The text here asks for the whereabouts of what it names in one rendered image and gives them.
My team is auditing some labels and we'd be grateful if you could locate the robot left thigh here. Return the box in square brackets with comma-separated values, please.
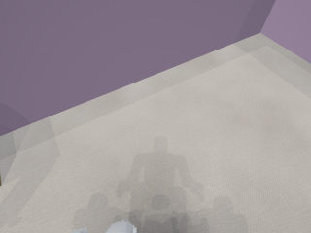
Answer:
[105, 221, 137, 233]

